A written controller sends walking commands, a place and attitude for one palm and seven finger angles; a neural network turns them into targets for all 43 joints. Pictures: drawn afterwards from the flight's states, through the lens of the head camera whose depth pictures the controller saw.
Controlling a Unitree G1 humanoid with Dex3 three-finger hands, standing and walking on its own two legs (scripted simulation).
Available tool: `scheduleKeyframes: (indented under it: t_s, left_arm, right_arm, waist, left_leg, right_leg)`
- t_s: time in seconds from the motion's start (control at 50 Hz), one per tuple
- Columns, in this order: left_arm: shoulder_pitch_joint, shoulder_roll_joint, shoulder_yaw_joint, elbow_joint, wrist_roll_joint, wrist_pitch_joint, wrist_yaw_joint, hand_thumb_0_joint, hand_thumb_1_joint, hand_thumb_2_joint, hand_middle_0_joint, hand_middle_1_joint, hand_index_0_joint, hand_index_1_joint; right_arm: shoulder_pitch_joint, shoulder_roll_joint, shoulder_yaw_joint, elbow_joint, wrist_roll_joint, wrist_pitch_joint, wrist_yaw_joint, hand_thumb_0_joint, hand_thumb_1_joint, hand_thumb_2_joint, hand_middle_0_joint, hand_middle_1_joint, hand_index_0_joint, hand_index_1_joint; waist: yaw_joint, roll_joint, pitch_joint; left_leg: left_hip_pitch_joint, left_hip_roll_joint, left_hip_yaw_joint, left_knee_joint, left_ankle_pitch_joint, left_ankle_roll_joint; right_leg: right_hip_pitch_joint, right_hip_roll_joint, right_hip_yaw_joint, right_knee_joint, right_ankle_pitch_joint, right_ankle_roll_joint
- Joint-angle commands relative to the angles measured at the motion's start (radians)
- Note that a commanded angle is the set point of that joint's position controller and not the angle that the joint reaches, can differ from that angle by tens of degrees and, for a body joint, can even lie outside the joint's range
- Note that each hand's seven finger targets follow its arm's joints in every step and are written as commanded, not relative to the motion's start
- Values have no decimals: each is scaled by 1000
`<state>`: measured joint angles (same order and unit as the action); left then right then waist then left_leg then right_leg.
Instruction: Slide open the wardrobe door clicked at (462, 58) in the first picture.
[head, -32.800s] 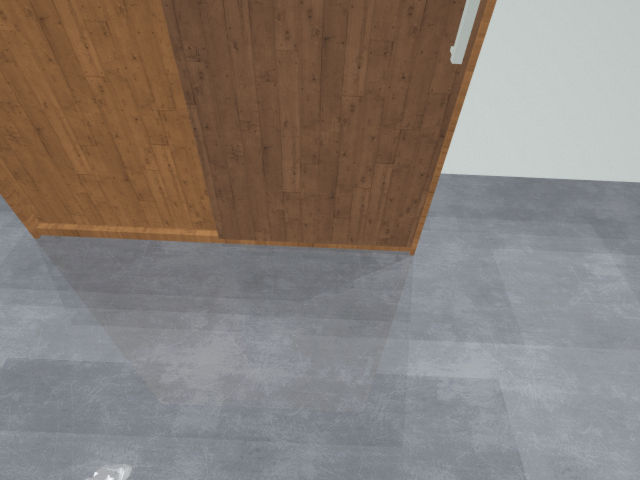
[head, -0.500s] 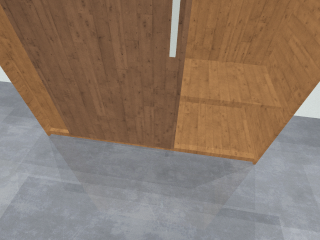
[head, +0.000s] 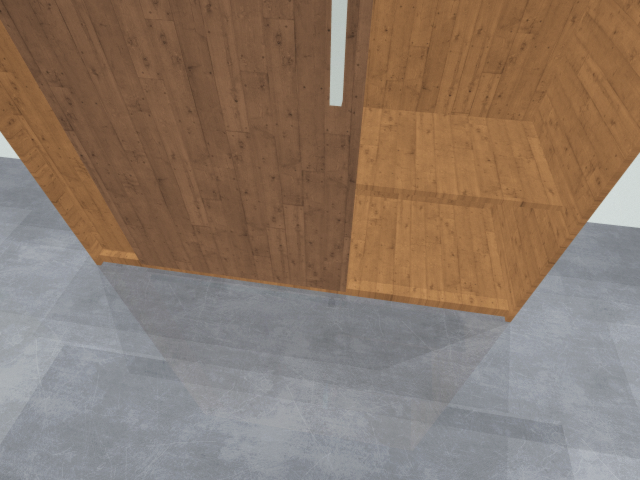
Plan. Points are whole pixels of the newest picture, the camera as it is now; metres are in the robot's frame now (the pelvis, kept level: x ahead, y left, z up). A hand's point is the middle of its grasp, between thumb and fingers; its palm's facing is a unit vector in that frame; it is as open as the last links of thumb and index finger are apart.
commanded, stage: look to check the result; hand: right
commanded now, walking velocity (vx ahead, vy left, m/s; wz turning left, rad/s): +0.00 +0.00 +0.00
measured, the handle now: (340, 33) +0.82 +0.03 +0.18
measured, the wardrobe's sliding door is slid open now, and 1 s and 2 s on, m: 0.58 0.58 0.58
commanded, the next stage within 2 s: stand and wait in 0.22 s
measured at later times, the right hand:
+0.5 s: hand out of the picture -0.02 -0.18 -0.18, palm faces -0.02 +0.99 -0.16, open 7.3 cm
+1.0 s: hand out of the picture -0.02 -0.18 -0.18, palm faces -0.02 +0.99 -0.16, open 7.3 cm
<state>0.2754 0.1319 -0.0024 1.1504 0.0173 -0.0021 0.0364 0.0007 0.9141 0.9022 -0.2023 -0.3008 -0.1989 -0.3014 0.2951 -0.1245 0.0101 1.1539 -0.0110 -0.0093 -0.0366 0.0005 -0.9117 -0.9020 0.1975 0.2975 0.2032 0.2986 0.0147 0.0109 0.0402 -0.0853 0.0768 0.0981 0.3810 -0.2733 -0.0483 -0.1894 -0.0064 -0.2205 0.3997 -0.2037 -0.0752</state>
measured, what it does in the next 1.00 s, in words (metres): stands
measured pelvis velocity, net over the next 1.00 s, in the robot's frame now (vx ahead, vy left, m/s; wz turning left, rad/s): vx -0.01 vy -0.02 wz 0.02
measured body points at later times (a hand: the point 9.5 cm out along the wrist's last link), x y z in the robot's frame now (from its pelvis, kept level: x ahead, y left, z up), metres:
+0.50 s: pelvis -0.01 -0.02 +0.00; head +0.02 -0.03 +0.45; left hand -0.02 +0.20 -0.16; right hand -0.01 -0.24 -0.17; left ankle -0.05 +0.14 -0.74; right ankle +0.02 -0.06 -0.74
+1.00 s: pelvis -0.01 -0.02 +0.00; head +0.01 -0.03 +0.45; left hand -0.02 +0.20 -0.16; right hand -0.02 -0.23 -0.17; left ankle -0.05 +0.14 -0.74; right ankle +0.02 -0.06 -0.74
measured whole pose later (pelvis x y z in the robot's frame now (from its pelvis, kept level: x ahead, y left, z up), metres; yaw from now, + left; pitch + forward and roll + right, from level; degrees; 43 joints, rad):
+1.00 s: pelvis -0.01 -0.02 +0.00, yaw +1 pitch +0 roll +0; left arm 0.26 0.14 0.01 1.15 0.01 -0.01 0.03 0.00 0.91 0.90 -0.20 -0.30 -0.20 -0.30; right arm 0.29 -0.13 0.01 1.15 -0.02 0.00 -0.04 0.00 -0.91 -0.90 0.20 0.30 0.20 0.30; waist 0.02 0.02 0.05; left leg -0.12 0.11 0.07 0.39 -0.26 -0.08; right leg -0.20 0.02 -0.25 0.37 -0.18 -0.11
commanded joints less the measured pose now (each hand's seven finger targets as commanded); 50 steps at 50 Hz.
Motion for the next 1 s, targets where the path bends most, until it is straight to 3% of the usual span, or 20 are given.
scheduleKeyframes:
  t_s: [0.0, 0.04, 0.18, 0.3, 0.4, 0.56, 0.6, 0.66, 0.98]
  left_arm:
    - [71, 97, 18, -23, 4, -6, -1, 0, 900, 900, -200, -300, -200, -300]
    - [70, 101, 18, -25, 4, -9, 0, 0, 900, 900, -200, -300, -200, -300]
    - [72, 111, 21, -28, 2, -8, -2, 0, 900, 900, -200, -300, -200, -300]
    - [65, 113, 24, -29, 4, -8, -2, 0, 900, 900, -200, -300, -200, -300]
    - [66, 116, 26, -30, 2, -12, -2, 0, 900, 900, -200, -300, -200, -300]
    - [58, 121, 28, -28, 3, -9, -1, 0, 900, 900, -200, -300, -200, -300]
    - [58, 122, 30, -31, 2, -9, -3, 0, 900, 900, -200, -300, -200, -300]
    - [58, 123, 30, -29, 3, -9, -3, 0, 900, 900, -200, -300, -200, -300]
    - [57, 116, 28, -26, -2, -9, -4, 0, 900, 900, -200, -300, -200, -300]
  right_arm:
    - [74, -86, -15, -15, -5, -2, -3, 0, -900, -900, 200, 300, 200, 300]
    - [74, -87, -16, -17, -5, -1, -3, 0, -900, -900, 200, 300, 200, 300]
    - [67, -97, -18, -23, -8, 2, -2, 0, -900, -900, 200, 300, 200, 300]
    - [69, -94, -18, -22, -8, 5, -2, 0, -900, -900, 200, 300, 200, 300]
    - [68, -97, -19, -23, -10, 3, -2, 0, -900, -900, 200, 300, 200, 300]
    - [74, -94, -18, -19, -10, 8, -2, 0, -900, -900, 200, 300, 200, 300]
    - [76, -95, -17, -18, -11, 6, -2, 0, -900, -900, 200, 300, 200, 300]
    - [76, -93, -17, -17, -11, 7, -3, 0, -900, -900, 200, 300, 200, 300]
    - [74, -97, -15, -15, -11, 3, -4, 0, -900, -900, 200, 300, 200, 300]
  waist:
    - [0, 3, 43]
    - [-1, -18, 29]
    - [-2, 9, 37]
    - [-1, -9, 33]
    - [-1, 9, 18]
    - [-1, -26, 37]
    - [-1, 9, 31]
    - [0, -10, 28]
    - [-1, 11, 30]
  left_leg:
    - [-118, 57, -59, -67, 90, 39]
    - [-114, 57, -61, -61, 96, 38]
    - [-116, 52, -58, -52, 79, 34]
    - [-127, 51, -55, -41, 63, 34]
    - [-123, 52, -57, -35, 86, 32]
    - [-138, 47, -56, -27, 65, 32]
    - [-137, 48, -61, -33, 65, 32]
    - [-147, 48, -61, -28, 65, 33]
    - [-138, 55, -64, -52, 78, 35]
  right_leg:
    - [56, -135, 177, -103, 102, 21]
    - [64, -135, 178, -104, 113, 20]
    - [46, -140, 188, -123, 77, 19]
    - [47, -143, 195, -144, 30, 18]
    - [60, -146, 195, -140, 73, 16]
    - [48, -150, 206, -170, 4, 20]
    - [50, -146, 202, -162, 4, 19]
    - [62, -149, 200, -167, 4, 20]
    - [62, -141, 187, -141, 43, 19]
